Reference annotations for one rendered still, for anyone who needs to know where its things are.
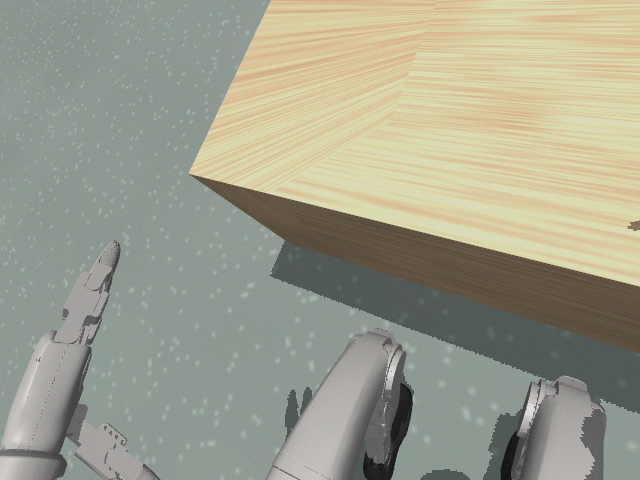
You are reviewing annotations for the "left robot arm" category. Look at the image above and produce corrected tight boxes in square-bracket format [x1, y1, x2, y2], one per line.
[0, 450, 67, 480]

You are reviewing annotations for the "left robot foot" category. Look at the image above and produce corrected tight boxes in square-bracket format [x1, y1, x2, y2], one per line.
[363, 383, 413, 480]

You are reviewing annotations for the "right robot foot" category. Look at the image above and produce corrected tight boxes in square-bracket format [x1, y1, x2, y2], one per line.
[500, 431, 520, 480]

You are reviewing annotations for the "left robot hand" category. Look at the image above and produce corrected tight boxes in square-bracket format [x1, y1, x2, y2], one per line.
[1, 240, 160, 480]

